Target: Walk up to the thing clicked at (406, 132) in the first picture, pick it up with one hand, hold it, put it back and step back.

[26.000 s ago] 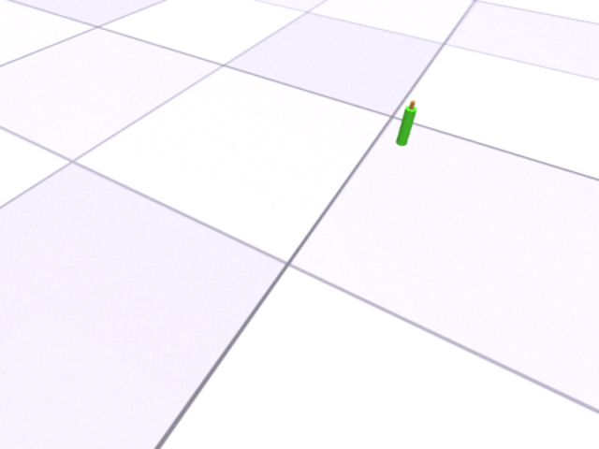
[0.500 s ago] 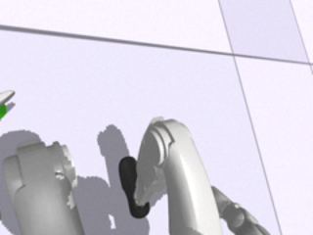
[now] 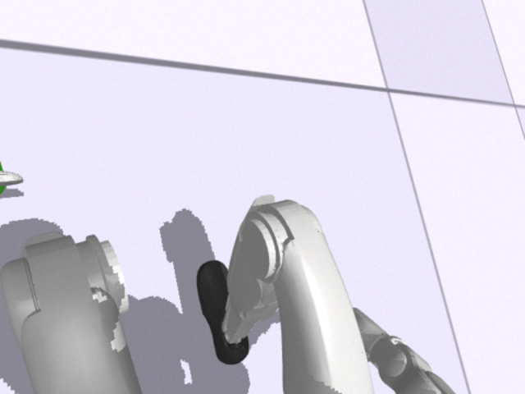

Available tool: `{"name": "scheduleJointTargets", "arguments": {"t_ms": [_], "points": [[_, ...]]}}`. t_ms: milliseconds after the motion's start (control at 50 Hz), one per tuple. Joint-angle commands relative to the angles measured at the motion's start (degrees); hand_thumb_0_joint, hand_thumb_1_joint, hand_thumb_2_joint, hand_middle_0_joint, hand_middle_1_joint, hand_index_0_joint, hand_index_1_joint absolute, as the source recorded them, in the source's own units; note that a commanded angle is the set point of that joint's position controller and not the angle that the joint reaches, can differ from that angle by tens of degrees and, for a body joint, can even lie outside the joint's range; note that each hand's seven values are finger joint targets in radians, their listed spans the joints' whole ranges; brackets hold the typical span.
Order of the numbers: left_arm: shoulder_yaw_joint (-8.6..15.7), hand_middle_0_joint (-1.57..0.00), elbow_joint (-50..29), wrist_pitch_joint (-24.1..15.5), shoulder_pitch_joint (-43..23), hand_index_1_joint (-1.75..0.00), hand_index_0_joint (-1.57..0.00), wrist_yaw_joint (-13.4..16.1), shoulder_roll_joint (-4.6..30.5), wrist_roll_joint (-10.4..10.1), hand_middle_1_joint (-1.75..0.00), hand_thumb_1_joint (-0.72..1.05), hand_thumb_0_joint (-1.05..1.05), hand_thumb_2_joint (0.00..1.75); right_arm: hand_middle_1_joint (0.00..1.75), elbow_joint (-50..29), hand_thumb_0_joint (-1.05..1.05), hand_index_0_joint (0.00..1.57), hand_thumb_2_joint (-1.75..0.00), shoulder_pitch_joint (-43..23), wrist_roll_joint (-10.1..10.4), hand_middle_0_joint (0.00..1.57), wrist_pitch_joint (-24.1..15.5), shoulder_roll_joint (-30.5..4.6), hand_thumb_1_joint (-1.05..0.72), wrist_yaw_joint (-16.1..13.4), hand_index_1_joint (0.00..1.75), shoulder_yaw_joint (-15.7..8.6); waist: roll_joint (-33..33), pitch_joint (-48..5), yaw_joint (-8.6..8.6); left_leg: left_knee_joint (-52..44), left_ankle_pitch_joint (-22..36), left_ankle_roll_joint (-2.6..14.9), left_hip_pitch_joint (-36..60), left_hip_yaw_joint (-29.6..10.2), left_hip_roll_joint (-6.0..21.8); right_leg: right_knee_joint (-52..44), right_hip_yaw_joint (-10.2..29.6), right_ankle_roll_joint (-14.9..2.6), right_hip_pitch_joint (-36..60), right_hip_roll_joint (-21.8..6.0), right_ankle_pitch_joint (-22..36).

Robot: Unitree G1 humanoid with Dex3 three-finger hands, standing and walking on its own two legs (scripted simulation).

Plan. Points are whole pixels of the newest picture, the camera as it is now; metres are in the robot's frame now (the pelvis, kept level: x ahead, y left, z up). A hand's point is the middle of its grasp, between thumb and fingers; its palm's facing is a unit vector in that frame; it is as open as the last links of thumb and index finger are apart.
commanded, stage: withdraw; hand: left
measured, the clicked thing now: out of the picture +0.45 +0.26 -0.16
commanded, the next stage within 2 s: rise in 0.14 s
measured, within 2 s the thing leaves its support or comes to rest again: rests again in 0.06 s
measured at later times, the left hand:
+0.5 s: hand out of the picture +0.39 +0.40 -0.01, palm faces +0.30 -0.89 -0.34, open 17.2 cm
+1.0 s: hand out of the picture +0.29 +0.33 +0.17, palm faces +0.33 -0.83 -0.45, open 17.1 cm
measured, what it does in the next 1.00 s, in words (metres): rises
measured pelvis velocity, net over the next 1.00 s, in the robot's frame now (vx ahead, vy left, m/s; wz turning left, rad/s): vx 0.05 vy -0.01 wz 0.20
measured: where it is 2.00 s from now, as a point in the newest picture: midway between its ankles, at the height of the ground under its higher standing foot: (164, 365)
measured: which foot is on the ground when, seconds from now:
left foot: down 0.00-1.00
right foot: down 0.00-1.00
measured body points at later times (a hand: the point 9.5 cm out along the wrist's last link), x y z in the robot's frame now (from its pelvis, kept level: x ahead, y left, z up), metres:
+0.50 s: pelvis +0.01 +0.00 +0.05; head +0.19 +0.12 +0.44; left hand +0.37 +0.44 +0.01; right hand +0.17 -0.25 -0.04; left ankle +0.08 +0.12 -0.26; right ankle +0.15 -0.12 -0.26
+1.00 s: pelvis +0.05 -0.01 +0.26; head +0.19 +0.06 +0.68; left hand +0.27 +0.37 +0.20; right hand +0.26 -0.23 +0.15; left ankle +0.08 +0.12 -0.26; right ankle +0.14 -0.13 -0.26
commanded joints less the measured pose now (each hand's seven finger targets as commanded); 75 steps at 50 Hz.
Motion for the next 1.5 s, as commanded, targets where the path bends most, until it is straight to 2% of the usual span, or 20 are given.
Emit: {"name": "scheduleJointTargets", "arguments": {"t_ms": [0, 80, 240, 260, 280, 340, 400, 500, 540, 660, 700, 740, 840, 940, 980, 1000, 1140, 1220, 1380, 1480], "points": [[4.1, -0.11, -17.4, -2.3, -13.2, -0.04, -0.10, -0.7, 14.9, -1.2, -0.04, -0.32, 0.00, 0.09, 0.30, -0.5, 0.00, 0.20, -0.90, 5.7, 0.6, 0.20, 0.6, -19.8, -0.90, -1.4, 0.30, -8.7, 37.2, -42.4, -0.95, -21.9, 9.9, -1.45, 27.4, 6.3, 2.7, -8.2, -3.9, -4.75, 19.6, 2.2, 9.9], [2.2, -0.10, -20.5, 2.4, -10.9, -0.04, -0.09, -3.3, 11.8, -2.0, -0.04, -0.35, 0.00, 0.08, 0.30, -0.2, 0.00, 0.20, -0.90, 8.0, 2.7, 0.20, 1.0, -19.0, -0.89, -1.9, 0.30, -11.3, 38.4, -43.7, -0.34, -23.1, 11.8, -1.36, 28.1, 7.2, 2.6, -8.4, -3.0, -5.20, 16.7, 1.7, 11.1], [-0.4, -0.04, -21.2, 11.2, -11.8, -0.02, -0.02, -9.1, 7.9, -3.6, -0.01, -0.46, 0.00, 0.09, 0.30, -0.1, 0.00, 0.20, -0.89, 11.5, 7.3, 0.20, 0.7, -17.1, -0.82, -2.5, 0.30, -15.6, 30.4, -39.9, 0.56, -25.1, 3.0, 0.53, 21.0, 7.9, 1.8, -10.9, -1.8, -5.26, 10.8, 1.0, 3.6], [3.3, -0.06, -14.3, 15.2, -4.3, -0.03, -0.04, -5.7, 15.5, 5.0, -0.02, -0.52, 0.00, 0.07, 0.30, 0.9, 0.00, 0.20, -0.91, 12.6, 8.9, 0.20, 1.9, -14.7, -0.89, -2.8, 0.30, -17.2, 33.3, -43.1, 6.93, -29.5, 5.2, -0.39, 27.0, 8.9, 1.8, -12.4, -0.5, -5.70, 10.1, 0.6, 3.0], [1.2, -0.05, -21.3, 16.2, -10.9, -0.03, -0.04, -4.9, 14.0, 4.2, -0.02, -0.52, 0.00, 0.08, 0.30, 0.0, 0.00, 0.20, -0.91, 12.9, 9.5, 0.20, 2.6, -14.6, -0.89, -2.8, 0.30, -17.5, 34.8, -45.2, 5.39, -30.5, 4.4, -0.47, 26.8, 8.8, 2.0, -12.7, -0.1, -5.81, 10.2, 0.7, 2.2], [2.3, -0.07, -29.4, 21.1, -12.4, -0.07, -0.05, -3.3, 16.3, 6.2, -0.06, -0.56, 0.00, 0.09, 0.30, -0.9, 0.00, 0.20, -0.91, 14.5, 11.6, 0.20, 4.2, -13.7, -0.92, -3.0, 0.30, -20.5, 37.8, -53.1, 8.07, -34.0, 3.8, -0.18, 31.6, 10.4, 1.7, -14.7, 2.0, -5.97, 11.9, 0.3, 2.1], [4.4, -0.08, -30.5, 26.3, -12.8, -0.09, -0.08, -1.0, 19.9, 8.5, -0.09, -0.49, 0.00, 0.16, 0.30, -0.5, 0.00, 0.20, -0.90, 16.0, 13.4, 0.20, 5.4, -12.3, -0.89, -3.8, 0.30, -22.3, 35.9, -52.7, 8.03, -34.9, 4.5, 0.50, 30.3, 11.6, 1.5, -16.0, 3.5, -6.23, 10.6, 0.1, 1.9], [3.1, -0.06, -28.3, 34.0, -6.0, -0.07, -0.06, 2.2, 15.4, 10.4, -0.07, -0.51, 0.00, 0.09, 0.30, -1.1, 0.00, 0.20, -0.90, 17.8, 15.3, 0.20, 6.2, -10.0, -0.89, -5.3, 0.30, -25.1, 29.8, -53.3, 9.57, -38.9, 5.1, 1.18, 32.5, 12.6, 1.1, -21.3, 5.5, -6.21, 12.6, -0.2, 1.4], [-0.3, -0.07, -27.9, 36.7, -4.8, -0.07, -0.07, 2.9, 10.3, 10.5, -0.07, -0.47, 0.00, 0.11, 0.30, -1.8, 0.00, 0.20, -0.90, 17.7, 15.8, 0.20, 6.1, -9.5, -0.89, -5.6, 0.30, -25.8, 27.1, -52.5, 8.60, -40.6, 4.1, 1.56, 32.4, 12.9, 0.9, -24.1, 5.6, -6.06, 14.0, -0.2, 0.3], [-5.6, -0.08, -41.5, 44.5, 3.3, -0.08, -0.08, 6.5, 3.3, 9.2, -0.08, -0.48, 0.00, 0.11, 0.30, -5.2, 0.00, 0.20, -0.90, 17.7, 18.1, 0.20, 5.5, -8.0, -0.89, -6.6, 0.30, -28.1, 22.2, -57.1, 11.13, -50.0, -0.2, 1.88, 40.1, 12.9, 0.9, -34.7, 7.0, -5.53, 23.9, -0.5, -3.2], [-4.2, -0.07, -48.2, 47.0, 9.8, -0.07, -0.07, 8.2, 5.1, 8.6, -0.07, -0.51, 0.00, 0.09, 0.30, -6.2, 0.00, 0.20, -0.90, 17.4, 19.2, 0.20, 5.4, -7.3, -0.89, -7.3, 0.30, -28.2, 21.3, -58.6, 13.36, -53.8, 0.2, 1.88, 43.7, 12.8, 1.2, -37.9, 7.7, -5.38, 28.9, -0.6, -3.0], [-3.7, -0.07, -55.5, 49.1, 15.2, -0.08, -0.07, 9.8, 4.6, 7.9, -0.08, -0.48, 0.00, 0.11, 0.30, -7.2, 0.00, 0.20, -0.90, 17.2, 20.0, 0.20, 5.2, -6.4, -0.89, -8.4, 0.30, -28.5, 21.6, -60.1, 13.80, -56.6, 2.8, 1.82, 47.8, 13.8, 1.1, -41.6, 8.7, -5.22, 34.5, -0.8, -1.2], [-2.8, -0.07, -61.0, 52.7, 23.2, -0.07, -0.06, 13.5, 2.1, 7.4, -0.07, -0.49, 0.00, 0.09, 0.30, -7.4, 0.00, 0.20, -0.90, 16.5, 20.3, 0.20, 3.8, -3.7, -0.89, -11.0, 0.30, -28.2, 21.4, -55.1, 13.64, -62.2, 10.2, 1.71, 55.0, 14.9, 1.3, -48.6, 10.2, -5.09, 42.7, -0.9, 4.9], [-7.9, -0.06, -59.6, 55.4, 32.1, -0.06, -0.06, 15.3, -7.6, 6.1, -0.06, -0.52, 0.00, 0.07, 0.30, -8.5, 0.00, 0.20, -0.90, 16.9, 19.9, 0.20, 1.5, -2.0, -0.89, -12.7, 0.30, -27.6, 20.7, -50.9, 13.07, -68.3, 17.1, 1.48, 62.7, 16.2, 1.1, -56.6, 10.5, -5.25, 51.7, -1.1, 11.0], [-12.4, -0.06, -58.0, 56.6, 34.5, -0.06, -0.06, 15.3, -13.1, 5.6, -0.06, -0.51, 0.00, 0.08, 0.30, -8.0, 0.00, 0.20, -0.90, 18.0, 20.0, 0.20, 0.5, -1.4, -0.89, -13.1, 0.30, -27.5, 20.5, -47.1, 12.17, -72.2, 16.5, 1.12, 66.6, 15.7, 1.3, -60.3, 10.1, -5.30, 53.1, -1.1, 10.2], [-11.3, -0.05, -59.3, 56.9, 34.2, -0.06, -0.05, 15.7, -11.9, 5.6, -0.06, -0.53, 0.00, 0.07, 0.30, -8.5, 0.00, 0.20, -0.90, 17.8, 19.8, 0.20, -0.1, -1.9, -0.89, -13.3, 0.30, -27.8, 20.5, -47.2, 12.25, -73.5, 18.4, 0.96, 68.5, 15.5, 1.7, -61.2, 9.9, -5.30, 54.8, -1.1, 11.8], [-17.0, -0.06, -64.0, 61.0, 40.9, -0.06, -0.06, 17.3, -17.0, 4.7, -0.06, -0.50, 0.00, 0.09, 0.30, -9.8, 0.00, 0.20, -0.90, 18.5, 19.9, 0.20, -3.0, -0.4, -0.89, -14.4, 0.30, -27.0, 18.6, -42.1, 12.95, -83.8, 22.4, 0.87, 77.7, 16.6, 1.3, -71.9, 10.0, -4.88, 69.7, -1.3, 15.9], [-18.1, -0.06, -68.0, 63.3, 48.5, -0.06, -0.05, 18.2, -18.6, 4.3, -0.06, -0.53, 0.00, 0.07, 0.30, -10.8, 0.00, 0.20, -0.90, 18.6, 19.9, 0.20, -3.9, 0.6, -0.89, -15.5, 0.30, -26.5, 18.7, -39.5, 13.97, -89.9, 23.7, 0.58, 83.7, 16.7, 1.2, -77.4, 9.8, -4.72, 76.4, -1.2, 17.0], [-24.5, -0.05, -80.7, 67.1, 59.5, -0.05, -0.05, 18.8, -24.3, 3.5, -0.05, -0.55, 0.00, 0.05, 0.30, -14.1, 0.00, 0.20, -0.90, 17.5, 19.8, 0.20, -5.8, 1.7, -0.90, -17.3, 0.30, -25.7, 17.2, -30.4, 13.78, -99.8, 21.0, 0.59, 90.4, 16.8, 1.1, -86.0, 8.6, -4.32, 83.9, -0.6, 15.2], [-25.9, -0.05, -85.1, 68.2, 65.6, -0.05, -0.04, 18.4, -26.4, 3.5, -0.05, -0.59, 0.00, 0.03, 0.30, -15.4, 0.00, 0.20, -0.90, 17.4, 19.3, 0.20, -7.3, 2.0, -0.90, -18.0, 0.30, -25.6, 14.7, -26.0, 13.81, -102.5, 21.2, 0.65, 92.0, 16.7, 1.2, -88.7, 8.0, -4.03, 86.2, -0.3, 15.0]]}}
